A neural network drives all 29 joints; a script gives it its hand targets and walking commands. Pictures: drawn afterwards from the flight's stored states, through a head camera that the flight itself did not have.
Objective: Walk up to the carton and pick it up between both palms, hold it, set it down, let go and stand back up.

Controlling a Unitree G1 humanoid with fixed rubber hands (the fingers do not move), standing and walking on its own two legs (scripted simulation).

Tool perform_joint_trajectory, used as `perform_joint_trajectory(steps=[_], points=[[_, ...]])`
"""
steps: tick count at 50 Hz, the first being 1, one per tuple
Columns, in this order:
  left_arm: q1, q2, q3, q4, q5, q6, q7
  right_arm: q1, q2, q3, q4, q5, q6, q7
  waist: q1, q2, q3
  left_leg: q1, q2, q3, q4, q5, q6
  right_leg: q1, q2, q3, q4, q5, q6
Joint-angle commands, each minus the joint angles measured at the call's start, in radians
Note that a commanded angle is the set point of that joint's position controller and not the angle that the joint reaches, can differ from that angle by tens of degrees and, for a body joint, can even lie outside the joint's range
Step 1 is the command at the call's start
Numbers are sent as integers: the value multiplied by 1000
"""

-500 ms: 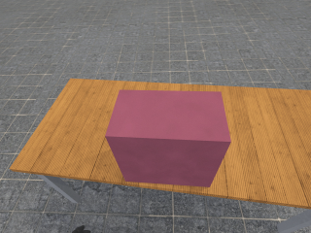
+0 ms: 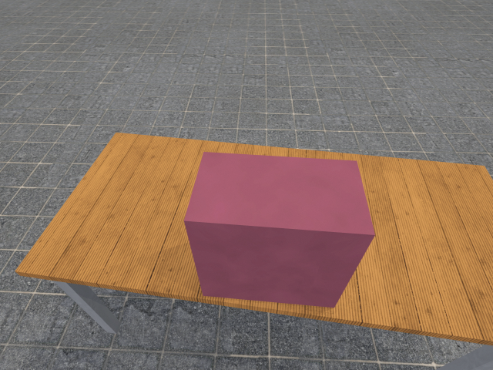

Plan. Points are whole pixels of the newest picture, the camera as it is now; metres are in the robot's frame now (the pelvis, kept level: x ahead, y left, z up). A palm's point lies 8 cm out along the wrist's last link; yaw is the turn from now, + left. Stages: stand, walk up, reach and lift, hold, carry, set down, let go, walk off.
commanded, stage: stand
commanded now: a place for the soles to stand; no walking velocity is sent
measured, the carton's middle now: (272, 234) +0.41 -0.02 -0.07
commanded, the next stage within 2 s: reach and lift in 0.66 s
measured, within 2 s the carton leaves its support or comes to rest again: neither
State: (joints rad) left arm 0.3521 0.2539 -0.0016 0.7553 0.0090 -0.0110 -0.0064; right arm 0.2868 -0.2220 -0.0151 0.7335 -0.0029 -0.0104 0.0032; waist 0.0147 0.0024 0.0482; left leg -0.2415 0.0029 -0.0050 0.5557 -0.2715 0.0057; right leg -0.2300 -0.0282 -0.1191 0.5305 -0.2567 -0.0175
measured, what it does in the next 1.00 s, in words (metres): stands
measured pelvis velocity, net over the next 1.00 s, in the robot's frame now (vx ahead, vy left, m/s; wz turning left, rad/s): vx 0.00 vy -0.02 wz -0.03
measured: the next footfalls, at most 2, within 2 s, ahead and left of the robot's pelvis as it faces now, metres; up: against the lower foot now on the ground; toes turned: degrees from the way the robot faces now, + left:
none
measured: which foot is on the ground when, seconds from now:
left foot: down 0.00-1.00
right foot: down 0.00-1.00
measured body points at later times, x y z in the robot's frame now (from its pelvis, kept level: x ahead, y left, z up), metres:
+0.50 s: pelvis +0.01 +0.00 +0.00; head +0.02 +0.00 +0.45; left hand +0.09 +0.26 -0.12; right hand +0.10 -0.25 -0.12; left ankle +0.02 +0.11 -0.73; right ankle +0.02 -0.11 -0.73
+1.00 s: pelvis +0.00 -0.02 -0.01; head +0.02 +0.00 +0.44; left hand +0.21 +0.21 -0.08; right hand +0.17 -0.26 -0.10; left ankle +0.02 +0.11 -0.73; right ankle +0.02 -0.11 -0.73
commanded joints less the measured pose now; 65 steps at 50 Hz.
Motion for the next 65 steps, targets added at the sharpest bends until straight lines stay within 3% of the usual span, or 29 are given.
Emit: perform_joint_trajectory(steps=[1,13,24,33,34,35,36,37,38,40,43,44,46,47,51,53,55,58,61,63,65], points=[[17,126,33,-85,-4,-16,3,29,-157,-31,-83,-1,-22,-7,-10,10,-10,-64,89,-124,-152,4,41,19,-89,127,-122,-9,-23],[20,137,31,-88,-5,-12,6,60,-157,-23,-87,-7,-23,-10,-8,-8,-9,-66,81,-115,-130,98,37,29,-102,124,-103,59,-28],[10,144,26,-85,-5,-7,7,63,-165,-22,-92,-5,-20,-9,-9,25,-11,-59,79,-116,-129,121,38,35,-105,117,-99,77,-29],[1,147,24,-84,-6,-7,6,67,-168,-21,-98,-3,-20,-10,-12,1,-32,-44,79,-123,-120,143,39,51,-107,113,-98,91,-30],[-543,221,83,-242,-17,140,25,-457,-87,-112,8,-104,-116,13,-18,28,-39,-217,64,17,-51,-90,-11,-109,7,49,67,-170,-29],[-439,190,75,-241,-3,221,44,-361,-99,-109,61,-117,-133,38,-27,6,55,-299,66,44,-66,-233,8,-52,9,45,100,-187,-24],[-445,190,76,-289,0,261,42,-353,-101,-108,42,-116,-138,47,-31,-18,31,-317,65,57,-66,-237,18,-7,8,48,107,-167,-21],[-411,174,75,-306,-11,282,39,-331,-102,-110,32,-107,-138,51,-28,-43,7,-295,61,64,-44,-190,19,13,-2,51,106,-138,-18],[-431,151,46,-351,-32,290,39,-378,-98,-125,7,-88,-142,51,-17,-27,-51,-291,61,43,14,-151,-13,-54,-12,42,125,-150,-25],[-346,129,47,-400,-30,311,39,-261,-119,-115,25,-55,-160,49,-21,11,-139,-202,62,51,6,-46,-9,-4,-1,43,97,-18,-32],[-137,102,104,-427,6,298,16,-102,-156,-86,76,27,-214,42,-32,13,-278,122,19,22,33,440,-44,104,45,38,13,344,-21],[-71,100,128,-423,17,282,6,-75,-166,-60,85,57,-232,36,-32,15,-288,196,1,11,19,536,-51,132,45,44,-19,438,-10],[-27,111,163,-385,27,262,-5,-107,-183,-18,91,79,-255,24,-19,13,-266,186,-30,21,-20,540,-51,186,38,67,-54,514,2],[-43,119,180,-364,36,257,-8,-131,-178,-2,83,79,-257,19,-11,0,-242,135,-48,37,-43,459,-44,222,26,91,-67,512,11],[-162,165,183,-302,37,253,0,-213,-69,0,-44,10,-231,-2,33,-47,-3,-58,-59,81,-122,141,-22,199,8,130,-128,209,28],[-254,162,175,-317,17,234,1,-238,-21,-5,-118,-1,-219,-3,49,-48,69,-59,-46,92,-138,58,-8,106,-7,157,-181,3,22],[-319,157,154,-360,-7,202,6,-232,15,-4,-178,7,-209,1,45,-26,89,-43,-34,95,-140,10,-2,48,-30,181,-210,-127,13],[-344,150,117,-424,-35,138,15,-182,37,-8,-200,30,-207,0,9,23,42,10,-20,86,-137,3,1,27,-50,198,-211,-140,-2],[-303,156,99,-431,-58,78,9,-123,32,-26,-165,48,-220,-12,-24,59,-25,62,-9,71,-139,52,-2,54,-44,186,-195,-50,-10],[-280,153,118,-386,-65,49,6,-139,-5,-51,-134,29,-246,-7,-18,90,-42,35,-8,76,-152,20,-9,69,-20,142,-174,-80,-8],[-270,158,107,-360,-80,23,-1,-149,-15,-69,-100,22,-265,-8,-24,75,-45,34,-6,70,-151,19,-12,66,-13,135,-172,-91,-9]])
